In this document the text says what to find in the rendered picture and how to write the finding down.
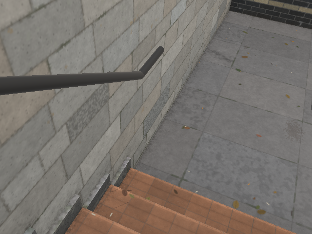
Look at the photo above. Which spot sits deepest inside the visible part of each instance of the stairs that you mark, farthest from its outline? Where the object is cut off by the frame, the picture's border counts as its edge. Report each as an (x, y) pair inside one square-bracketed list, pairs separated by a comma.
[(145, 204)]

